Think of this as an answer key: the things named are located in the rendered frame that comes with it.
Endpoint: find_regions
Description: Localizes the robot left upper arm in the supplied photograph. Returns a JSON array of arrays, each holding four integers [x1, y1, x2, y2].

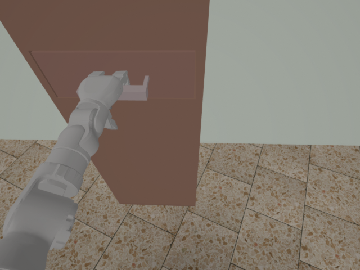
[[0, 188, 78, 270]]

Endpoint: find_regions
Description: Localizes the robot left forearm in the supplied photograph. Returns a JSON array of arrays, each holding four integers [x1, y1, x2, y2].
[[3, 99, 109, 237]]

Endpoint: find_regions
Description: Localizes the handle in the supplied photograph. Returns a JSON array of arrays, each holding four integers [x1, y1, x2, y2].
[[76, 75, 150, 101]]

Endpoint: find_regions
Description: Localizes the robot left hand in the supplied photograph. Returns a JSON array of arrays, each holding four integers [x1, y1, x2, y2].
[[78, 70, 130, 130]]

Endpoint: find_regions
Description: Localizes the cabinet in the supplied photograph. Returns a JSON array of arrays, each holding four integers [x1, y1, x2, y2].
[[0, 0, 210, 206]]

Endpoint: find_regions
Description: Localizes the drawer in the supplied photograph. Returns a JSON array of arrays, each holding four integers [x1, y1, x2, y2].
[[31, 50, 195, 98]]

